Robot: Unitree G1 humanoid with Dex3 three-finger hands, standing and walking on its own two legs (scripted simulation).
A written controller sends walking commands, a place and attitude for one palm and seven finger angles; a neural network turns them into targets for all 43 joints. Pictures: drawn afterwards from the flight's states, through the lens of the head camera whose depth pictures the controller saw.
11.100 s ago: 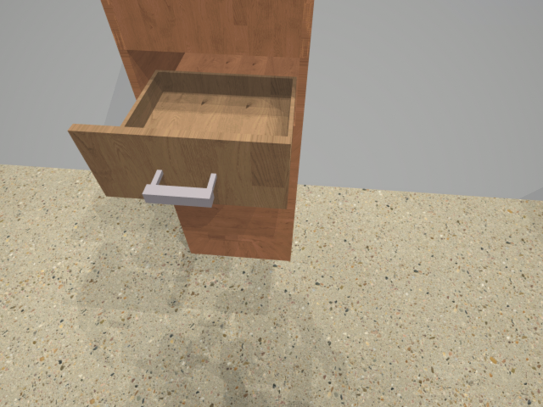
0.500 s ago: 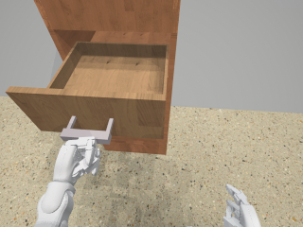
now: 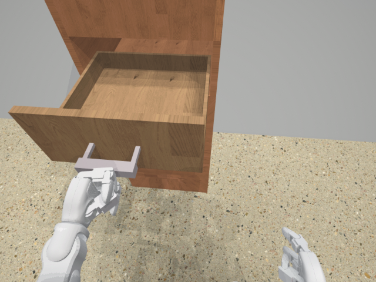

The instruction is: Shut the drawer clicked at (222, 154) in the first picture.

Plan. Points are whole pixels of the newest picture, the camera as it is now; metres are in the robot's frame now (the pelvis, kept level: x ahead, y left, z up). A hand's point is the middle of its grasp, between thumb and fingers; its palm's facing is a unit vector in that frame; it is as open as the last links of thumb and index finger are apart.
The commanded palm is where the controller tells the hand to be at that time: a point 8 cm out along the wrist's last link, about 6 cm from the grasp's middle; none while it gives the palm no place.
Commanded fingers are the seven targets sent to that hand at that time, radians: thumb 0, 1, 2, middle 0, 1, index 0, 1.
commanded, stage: push the drawer shut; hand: left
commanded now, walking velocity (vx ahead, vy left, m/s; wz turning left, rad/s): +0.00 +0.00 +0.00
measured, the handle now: (110, 158) +0.35 +0.19 +0.07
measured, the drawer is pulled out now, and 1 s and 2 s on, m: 0.29 0.19 0.08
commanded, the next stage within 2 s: none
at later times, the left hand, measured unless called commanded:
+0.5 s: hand (119, 179) +0.31 +0.16 +0.07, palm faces -0.06 -1.00 -0.06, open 2.7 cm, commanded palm +0.32 +0.20 +0.08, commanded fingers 0.00 0.90 0.90 -1.40 -1.60 -1.40 -1.60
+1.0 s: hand (129, 152) +0.37 +0.15 +0.07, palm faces -0.05 -1.00 -0.05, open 2.8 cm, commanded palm +0.37 +0.19 +0.08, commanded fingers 0.00 0.90 0.90 -1.40 -1.60 -1.40 -1.60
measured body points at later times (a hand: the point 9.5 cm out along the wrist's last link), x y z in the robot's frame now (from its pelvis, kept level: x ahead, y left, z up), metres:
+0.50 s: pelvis -0.03 +0.00 +0.00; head +0.02 -0.01 +0.45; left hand +0.30 +0.21 +0.07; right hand +0.13 -0.23 -0.10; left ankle -0.01 +0.12 -0.70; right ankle +0.01 -0.12 -0.70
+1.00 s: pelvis -0.03 +0.01 +0.00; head +0.03 +0.00 +0.44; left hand +0.37 +0.20 +0.07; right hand +0.07 -0.25 -0.12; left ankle -0.01 +0.12 -0.70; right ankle +0.01 -0.12 -0.70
